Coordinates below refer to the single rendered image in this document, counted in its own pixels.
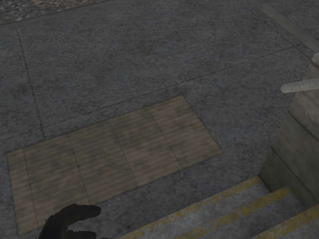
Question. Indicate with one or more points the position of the stairs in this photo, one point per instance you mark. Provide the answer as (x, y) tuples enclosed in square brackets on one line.
[(247, 210)]

